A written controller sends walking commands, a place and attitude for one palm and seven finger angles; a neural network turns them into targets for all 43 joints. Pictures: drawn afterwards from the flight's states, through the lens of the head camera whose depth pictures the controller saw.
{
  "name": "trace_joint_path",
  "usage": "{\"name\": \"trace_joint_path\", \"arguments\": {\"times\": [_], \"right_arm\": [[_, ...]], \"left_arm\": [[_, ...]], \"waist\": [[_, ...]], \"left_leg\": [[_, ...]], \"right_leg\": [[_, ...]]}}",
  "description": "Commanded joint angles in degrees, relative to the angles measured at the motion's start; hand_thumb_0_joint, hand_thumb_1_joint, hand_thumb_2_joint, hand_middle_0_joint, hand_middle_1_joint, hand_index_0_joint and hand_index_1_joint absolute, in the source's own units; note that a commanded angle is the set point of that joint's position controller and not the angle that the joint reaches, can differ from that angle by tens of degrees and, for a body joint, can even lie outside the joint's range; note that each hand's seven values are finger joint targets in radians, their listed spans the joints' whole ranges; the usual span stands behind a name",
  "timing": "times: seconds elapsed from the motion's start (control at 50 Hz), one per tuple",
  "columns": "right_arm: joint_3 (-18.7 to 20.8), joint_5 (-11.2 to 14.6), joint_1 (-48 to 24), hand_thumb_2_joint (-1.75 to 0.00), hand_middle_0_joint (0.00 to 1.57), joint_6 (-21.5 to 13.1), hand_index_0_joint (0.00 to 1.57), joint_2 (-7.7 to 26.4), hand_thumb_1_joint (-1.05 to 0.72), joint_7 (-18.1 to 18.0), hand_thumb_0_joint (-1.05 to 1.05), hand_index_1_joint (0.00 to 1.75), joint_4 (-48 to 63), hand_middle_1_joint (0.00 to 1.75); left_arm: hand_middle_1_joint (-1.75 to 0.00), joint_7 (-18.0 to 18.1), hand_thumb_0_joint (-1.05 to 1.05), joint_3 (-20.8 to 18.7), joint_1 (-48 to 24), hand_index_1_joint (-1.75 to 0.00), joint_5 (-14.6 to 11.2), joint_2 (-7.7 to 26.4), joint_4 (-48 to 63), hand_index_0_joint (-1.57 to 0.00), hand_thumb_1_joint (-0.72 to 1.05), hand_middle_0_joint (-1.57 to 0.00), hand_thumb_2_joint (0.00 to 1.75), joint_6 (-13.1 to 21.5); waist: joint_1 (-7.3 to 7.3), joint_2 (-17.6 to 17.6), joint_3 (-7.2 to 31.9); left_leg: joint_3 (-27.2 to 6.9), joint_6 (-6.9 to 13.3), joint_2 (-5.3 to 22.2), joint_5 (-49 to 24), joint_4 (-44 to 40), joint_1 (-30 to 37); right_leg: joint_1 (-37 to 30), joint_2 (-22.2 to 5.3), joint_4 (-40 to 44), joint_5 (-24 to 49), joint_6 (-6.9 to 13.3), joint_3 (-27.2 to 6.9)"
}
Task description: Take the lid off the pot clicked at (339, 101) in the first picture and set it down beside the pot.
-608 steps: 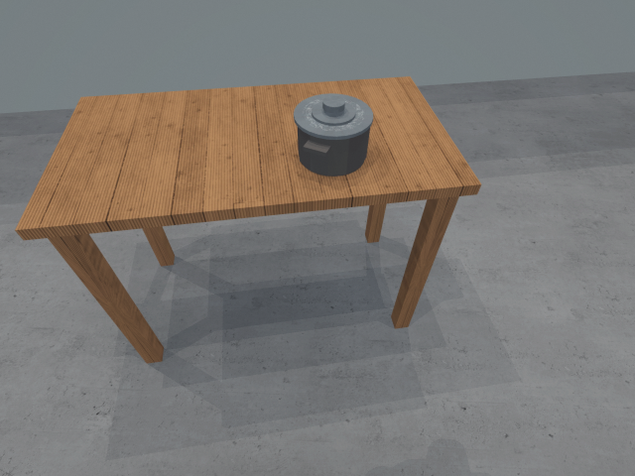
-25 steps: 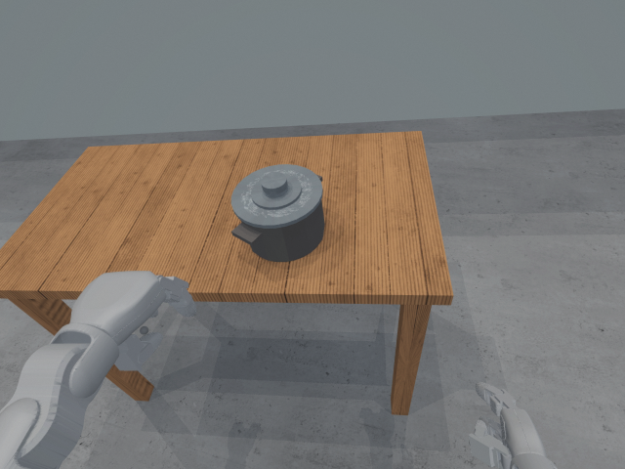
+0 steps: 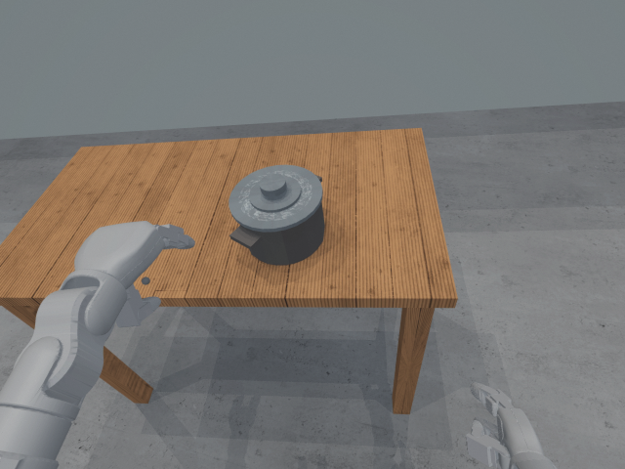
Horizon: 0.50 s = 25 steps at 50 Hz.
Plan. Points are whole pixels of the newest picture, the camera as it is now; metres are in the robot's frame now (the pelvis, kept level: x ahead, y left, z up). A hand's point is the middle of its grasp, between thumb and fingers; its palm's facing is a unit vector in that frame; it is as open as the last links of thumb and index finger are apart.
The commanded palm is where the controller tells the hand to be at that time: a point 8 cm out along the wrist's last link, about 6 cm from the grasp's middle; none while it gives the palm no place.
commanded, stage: move the open hand above the knob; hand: left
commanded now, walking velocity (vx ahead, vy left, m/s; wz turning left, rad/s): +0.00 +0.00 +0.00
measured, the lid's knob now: (273, 185) +0.56 +0.13 +0.05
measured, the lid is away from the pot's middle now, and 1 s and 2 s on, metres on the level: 0.00 0.00 0.00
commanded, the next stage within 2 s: none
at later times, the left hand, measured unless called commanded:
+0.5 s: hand (191, 231) +0.38 +0.20 +0.12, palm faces -0.19 -0.05 -0.98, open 10.1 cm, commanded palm +0.36 +0.20 +0.18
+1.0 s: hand (231, 210) +0.44 +0.16 +0.10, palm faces -0.29 -0.03 -0.96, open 10.1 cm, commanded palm +0.43 +0.18 +0.18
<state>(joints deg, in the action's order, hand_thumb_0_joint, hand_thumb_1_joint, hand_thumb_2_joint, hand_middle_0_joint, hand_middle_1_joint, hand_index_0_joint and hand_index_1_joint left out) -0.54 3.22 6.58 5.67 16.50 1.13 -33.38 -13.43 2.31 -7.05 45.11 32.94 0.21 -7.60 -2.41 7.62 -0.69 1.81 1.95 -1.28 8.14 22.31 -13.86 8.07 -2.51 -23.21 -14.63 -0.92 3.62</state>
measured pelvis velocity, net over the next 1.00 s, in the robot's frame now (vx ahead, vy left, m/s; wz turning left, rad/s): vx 0.02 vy -0.01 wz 0.00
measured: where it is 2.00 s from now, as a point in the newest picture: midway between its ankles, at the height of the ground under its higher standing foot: outside the picture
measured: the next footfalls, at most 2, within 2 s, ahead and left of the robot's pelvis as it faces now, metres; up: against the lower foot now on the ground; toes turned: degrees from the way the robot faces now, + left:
none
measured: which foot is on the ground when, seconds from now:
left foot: down 0.00-1.00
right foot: down 0.00-1.00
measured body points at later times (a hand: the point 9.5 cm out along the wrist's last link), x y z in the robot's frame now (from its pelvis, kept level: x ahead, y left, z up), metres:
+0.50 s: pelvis +0.02 -0.01 +0.00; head +0.04 -0.06 +0.44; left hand +0.39 +0.20 +0.17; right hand +0.21 -0.24 -0.12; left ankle +0.04 +0.10 -0.74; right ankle -0.03 -0.13 -0.74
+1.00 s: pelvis +0.02 -0.01 -0.01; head +0.06 -0.06 +0.44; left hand +0.45 +0.16 +0.16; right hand +0.17 -0.27 -0.13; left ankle +0.04 +0.10 -0.74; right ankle -0.03 -0.13 -0.74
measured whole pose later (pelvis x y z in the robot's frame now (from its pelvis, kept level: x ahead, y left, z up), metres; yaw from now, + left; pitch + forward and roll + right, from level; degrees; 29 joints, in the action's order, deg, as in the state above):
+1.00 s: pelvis +0.02 -0.01 -0.01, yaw +0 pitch +4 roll +1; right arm -0.5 4.6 9.0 8.6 17.4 0.0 -36.0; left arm -18.4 13.6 -37.0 48.4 29.4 -26.2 -11.3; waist 2.3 5.3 0.5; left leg 1.5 1.1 -0.8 11.8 26.6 -18.9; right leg 13.2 -2.1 -28.0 -18.7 0.0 3.7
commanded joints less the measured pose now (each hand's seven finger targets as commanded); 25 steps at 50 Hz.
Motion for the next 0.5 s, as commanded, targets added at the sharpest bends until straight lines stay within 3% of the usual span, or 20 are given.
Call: {"name": "trace_joint_path", "arguments": {"times": [0.0,0.02,0.06,0.08,0.12,0.14,0.16,0.18,0.22,0.24,0.3,0.34,0.36,0.42,0.44,0.48], "right_arm": [[1.9,0.1,-9.4,-0.9,0.2,-2.6,0.2,6.5,-0.9,-0.8,0.0,0.3,9.6,0.3],[1.7,-0.2,-9.9,-0.9,0.2,-3.3,0.2,6.4,-0.9,-1.1,0.0,0.3,9.7,0.3],[1.5,-0.4,-9.2,-0.9,0.2,-4.0,0.2,5.7,-0.9,-1.7,0.0,0.3,8.1,0.3],[1.4,-0.4,-8.5,-0.9,0.2,-3.8,0.2,5.5,-0.9,-1.7,0.0,0.3,8.0,0.3],[1.7,-0.2,-7.8,-0.9,0.2,-3.6,0.2,5.7,-0.9,-1.1,0.0,0.3,8.1,0.3],[1.6,0.0,-7.3,-0.9,0.2,-3.4,0.2,5.2,-0.9,-0.8,0.0,0.3,8.2,0.3],[1.7,0.2,-6.9,-0.9,0.2,-3.1,0.2,5.7,-0.9,-0.2,0.0,0.3,8.2,0.3],[1.9,0.5,-6.9,-0.9,0.2,-2.7,0.2,5.8,-0.9,0.2,0.0,0.3,8.6,0.3],[2.0,1.0,-8.3,-0.9,0.2,-1.9,0.2,6.2,-0.9,1.1,0.0,0.3,9.1,0.3],[2.2,1.0,-8.4,-0.9,0.2,-1.6,0.2,6.1,-0.9,1.1,0.0,0.3,9.8,0.3],[2.0,0.3,-9.3,-0.9,0.2,-1.9,0.2,6.3,-0.9,0.0,0.0,0.3,9.9,0.3],[1.5,-0.3,-7.8,-0.9,0.2,-2.7,0.2,5.6,-0.9,-0.8,0.0,0.3,8.8,0.3],[1.3,-0.3,-6.7,-0.9,0.2,-2.6,0.2,5.8,-0.9,-1.0,0.0,0.3,7.6,0.3],[1.4,0.4,-5.2,-0.9,0.2,-1.7,0.2,5.7,-0.9,-0.5,0.0,0.3,6.7,0.3],[1.4,0.7,-5.2,-0.9,0.2,-1.5,0.2,5.4,-0.9,-0.1,0.0,0.3,6.8,0.3],[2.1,1.1,-6.2,-0.9,0.2,-1.2,0.2,5.7,-0.9,0.9,0.0,0.3,8.3,0.3]], "left_arm": [[-0.08,-0.1,0.0,-7.3,-23.1,-0.08,1.9,17.0,11.5,-0.83,-0.28,-0.83,1.39,-1.0],[-0.08,0.2,0.0,-10.6,-27.2,-0.08,2.5,21.6,14.4,-0.83,-0.28,-0.83,1.39,-0.7],[-0.08,-0.2,0.0,-11.4,-30.9,-0.08,3.6,23.5,12.0,-0.83,-0.28,-0.83,1.39,-0.3],[-0.08,-0.4,0.0,-10.0,-30.0,-0.08,3.0,20.9,10.1,-0.83,-0.28,-0.83,1.39,-0.3],[-0.08,-0.7,0.0,-10.1,-27.1,-0.08,2.5,19.2,6.8,-0.83,-0.28,-0.83,1.39,-0.8],[-0.08,-1.4,0.0,-5.8,-23.1,-0.08,1.6,13.6,3.0,-0.83,-0.28,-0.83,1.39,-1.4],[-0.08,-1.8,0.0,-5.0,-20.8,-0.08,0.9,12.2,1.9,-0.83,-0.28,-0.83,1.39,-1.7],[-0.08,-2.3,0.0,-2.3,-18.1,-0.08,0.1,8.8,-0.8,-0.83,-0.28,-0.83,1.39,-2.6],[-0.08,-3.7,0.0,2.4,-21.5,-0.08,0.7,4.5,-0.3,-0.83,-0.28,-0.83,1.39,-4.2],[-0.08,-4.1,0.0,3.1,-23.9,-0.08,0.8,5.0,3.1,-0.83,-0.28,-0.83,1.39,-4.1],[-0.08,-3.3,0.0,-3.3,-36.0,-0.08,3.3,15.9,11.1,-0.83,-0.28,-0.83,1.39,-2.8],[-0.08,-2.1,0.0,-9.1,-38.9,-0.08,4.2,22.2,10.1,-0.83,-0.28,-0.83,1.39,-1.6],[-0.08,-1.5,0.0,-11.8,-37.9,-0.08,4.4,24.1,4.5,-0.83,-0.28,-0.83,1.39,-1.2],[-0.08,-0.6,0.0,-7.7,-33.2,-0.08,3.2,16.2,-6.0,-0.83,-0.28,-0.83,1.39,-2.0],[-0.08,-0.7,0.0,-3.7,-31.6,-0.08,2.5,11.8,-8.0,-0.83,-0.28,-0.83,1.39,-2.7],[-0.08,-1.5,0.0,1.4,-28.6,-0.08,1.1,6.0,-5.6,-0.83,-0.28,-0.83,1.39,-3.8]], "waist": [[0.66,-5.3,14.7],[0.45,-3.5,16.5],[0.18,-2.2,20.3],[0.55,-2.1,19.7],[0.46,-2.8,18.7],[0.64,-4.2,17.5],[0.5,-5.6,16.2],[1.04,-6.8,13.2],[2.09,-8.4,11.6],[2.04,-9.0,13.5],[1.52,-4.4,20.6],[0.83,-4.5,24.3],[0.7,-5.3,22.4],[1.08,-6.4,17.3],[1.15,-6.9,16.1],[1.35,-6.8,16.9]], "left_leg": [[-3.0,0.7,-0.5,-5.5,-1.4,10.4],[-3.5,0.8,-0.4,-6.9,-0.6,11.4],[-4.1,1.0,-0.8,-11.0,0.5,13.2],[-4.3,0.9,-0.8,-12.5,0.6,13.1],[-4.0,0.9,-0.8,-13.8,1.2,13.3],[-3.3,0.8,-0.9,-14.4,1.2,12.3],[-3.1,0.6,-0.9,-14.3,1.2,11.5],[-2.8,0.5,-1.0,-13.1,1.2,9.8],[-2.5,0.6,-1.0,-10.5,1.5,9.1],[-2.1,0.8,-1.0,-10.8,1.3,9.5],[-3.2,1.2,-1.5,-12.9,2.0,12.7],[-3.3,1.6,-1.6,-16.5,3.1,13.8],[-3.5,1.4,-1.4,-17.2,3.0,12.4],[-2.9,1.0,-1.2,-15.2,2.7,9.5],[-2.3,0.8,-1.1,-14.4,2.4,8.4],[-1.7,0.8,-1.3,-13.9,2.8,8.9]], "right_leg": [[2.5,3.1,3.0,7.8,2.0,-0.7],[1.7,3.2,2.1,9.0,2.4,-1.1],[0.5,2.9,1.3,12.3,2.4,-1.2],[0.4,3.1,1.1,13.6,2.5,-0.8],[1.2,3.5,1.1,14.7,2.7,-0.7],[1.5,3.2,0.8,15.4,2.3,-0.2],[2.1,3.2,0.9,16.3,2.1,0.0],[3.2,3.3,0.9,16.4,2.0,0.2],[5.2,3.4,1.1,15.2,2.1,0.1],[4.0,3.2,1.1,15.3,1.9,0.2],[1.2,2.9,0.0,16.9,2.1,-1.0],[-1.0,2.9,-0.8,19.9,2.2,-1.3],[-0.9,3.1,-0.9,20.6,2.3,-1.2],[1.8,3.4,-0.6,19.1,2.4,-0.3],[2.4,3.0,-0.8,18.6,2.1,-0.2],[2.8,2.8,-1.0,19.6,1.9,-0.4]]}}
